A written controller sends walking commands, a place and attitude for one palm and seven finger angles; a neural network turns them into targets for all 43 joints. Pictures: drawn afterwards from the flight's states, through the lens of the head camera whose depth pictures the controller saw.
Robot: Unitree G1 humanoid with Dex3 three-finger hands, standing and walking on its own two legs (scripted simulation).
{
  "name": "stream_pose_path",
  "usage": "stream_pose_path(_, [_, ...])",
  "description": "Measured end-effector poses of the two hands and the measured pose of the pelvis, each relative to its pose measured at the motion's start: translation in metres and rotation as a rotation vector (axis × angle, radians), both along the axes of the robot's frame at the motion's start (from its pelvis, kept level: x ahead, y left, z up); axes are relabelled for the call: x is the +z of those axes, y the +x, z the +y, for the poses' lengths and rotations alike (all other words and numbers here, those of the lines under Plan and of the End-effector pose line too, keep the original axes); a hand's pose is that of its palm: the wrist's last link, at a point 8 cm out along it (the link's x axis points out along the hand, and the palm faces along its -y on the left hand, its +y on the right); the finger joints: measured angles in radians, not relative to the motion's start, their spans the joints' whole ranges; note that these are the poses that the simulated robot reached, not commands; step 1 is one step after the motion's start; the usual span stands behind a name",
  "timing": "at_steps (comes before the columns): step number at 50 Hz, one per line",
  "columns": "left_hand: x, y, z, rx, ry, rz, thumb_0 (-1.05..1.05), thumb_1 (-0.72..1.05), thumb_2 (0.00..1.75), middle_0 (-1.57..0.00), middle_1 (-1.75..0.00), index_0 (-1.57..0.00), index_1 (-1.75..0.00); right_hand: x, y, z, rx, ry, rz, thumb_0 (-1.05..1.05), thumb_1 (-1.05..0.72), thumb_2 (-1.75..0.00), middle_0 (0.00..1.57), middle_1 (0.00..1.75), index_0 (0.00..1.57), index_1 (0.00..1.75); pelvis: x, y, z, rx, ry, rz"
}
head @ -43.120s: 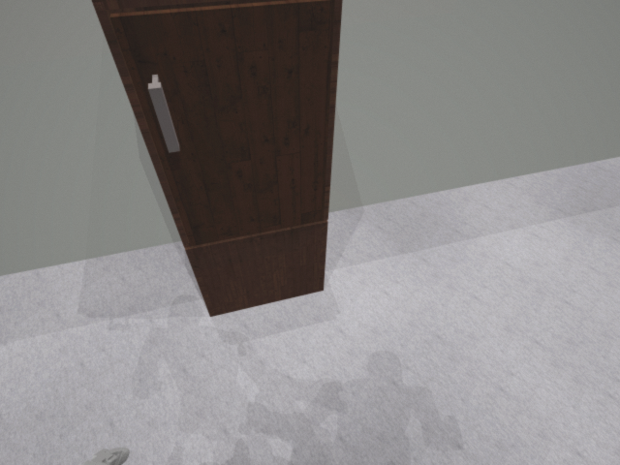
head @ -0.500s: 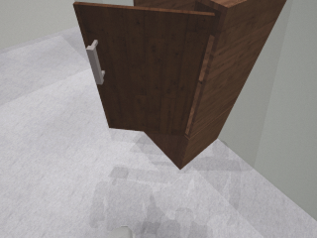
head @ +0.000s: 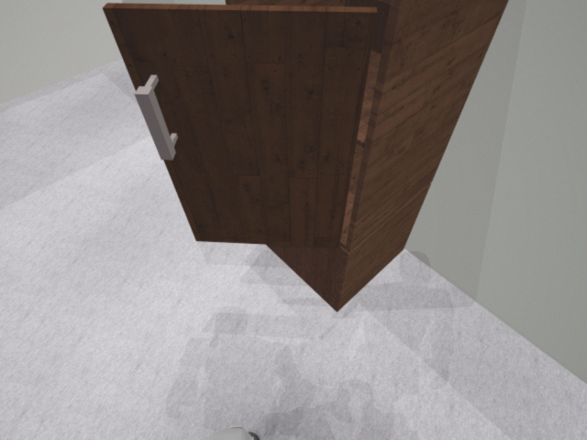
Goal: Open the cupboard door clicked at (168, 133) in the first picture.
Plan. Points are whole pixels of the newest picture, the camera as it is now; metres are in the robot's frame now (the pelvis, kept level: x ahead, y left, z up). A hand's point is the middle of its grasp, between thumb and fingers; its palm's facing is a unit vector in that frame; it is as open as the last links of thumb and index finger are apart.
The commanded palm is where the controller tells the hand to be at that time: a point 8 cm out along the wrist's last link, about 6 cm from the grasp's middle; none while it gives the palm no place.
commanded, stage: come to a stop and stand still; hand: left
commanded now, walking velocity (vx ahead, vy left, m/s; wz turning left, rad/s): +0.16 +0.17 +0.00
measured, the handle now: (160, 118) +0.59 +0.28 +0.09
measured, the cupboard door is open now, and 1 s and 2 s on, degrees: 44 44 44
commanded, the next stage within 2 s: look again from close up in 1.42 s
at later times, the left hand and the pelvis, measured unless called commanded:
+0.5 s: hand out of the picture +0.02 +0.19 -0.17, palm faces +0.08 -0.98 -0.19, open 7.3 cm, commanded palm none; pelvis +0.02 +0.01 +0.01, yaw +1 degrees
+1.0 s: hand out of the picture +0.04 +0.19 -0.16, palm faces +0.04 -0.98 -0.18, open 7.3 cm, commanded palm none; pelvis +0.04 +0.01 +0.02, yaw +1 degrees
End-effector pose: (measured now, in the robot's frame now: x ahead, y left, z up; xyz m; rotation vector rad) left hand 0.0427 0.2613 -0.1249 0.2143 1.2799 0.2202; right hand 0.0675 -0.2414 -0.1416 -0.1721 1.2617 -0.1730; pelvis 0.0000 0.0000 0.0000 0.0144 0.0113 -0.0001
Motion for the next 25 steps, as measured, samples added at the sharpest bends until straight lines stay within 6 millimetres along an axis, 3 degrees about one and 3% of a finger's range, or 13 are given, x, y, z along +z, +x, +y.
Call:
stream_pose_path(5, [0.011,-0.015,-0.029,0.002,-0.013,0.013,0.0,0.91,0.89,-0.2,-0.3,-0.2,-0.3,0.003,-0.035,-0.024,-0.024,0.021,0.091,0.01,-0.9,-0.9,0.2,0.3,0.2,0.3,0.01,0.0,-0.013,0.016,0.0,-0.011])
stream_pose_path(9, [0.011,-0.017,-0.05,0.002,-0.064,0.025,0.0,0.91,0.89,-0.2,-0.3,-0.2,-0.3,0.013,-0.054,-0.029,-0.037,0.021,0.137,0.01,-0.91,-0.9,0.2,0.29,0.2,0.3,0.019,0.007,-0.018,0.013,0.01,-0.002])
stream_pose_path(12, [0.009,-0.02,-0.052,0.018,-0.074,0.039,0.01,0.93,0.89,-0.21,-0.3,-0.21,-0.3,0.018,-0.06,-0.027,-0.032,0.014,0.172,0.01,-0.91,-0.9,0.2,0.29,0.2,0.3,0.02,0.011,-0.018,0.016,0.013,0.003])
stream_pose_path(17, [-0.004,-0.027,-0.039,0.059,-0.087,0.071,0.01,0.93,0.89,-0.21,-0.3,-0.21,-0.3,0.015,-0.049,-0.014,-0.002,-0.013,0.176,0.01,-0.91,-0.9,0.2,0.29,0.2,0.3,0.013,0.016,-0.007,0.032,-0.008,0.004])
stream_pose_path(25, [-0.012,-0.026,-0.023,0.064,-0.096,0.111,0.0,0.92,0.89,-0.2,-0.3,-0.2,-0.3,0.017,-0.011,0.02,0.038,-0.003,0.088,0.01,-0.91,-0.9,0.2,0.3,0.2,0.3,0.013,0.019,0.006,0.025,-0.01,-0.006])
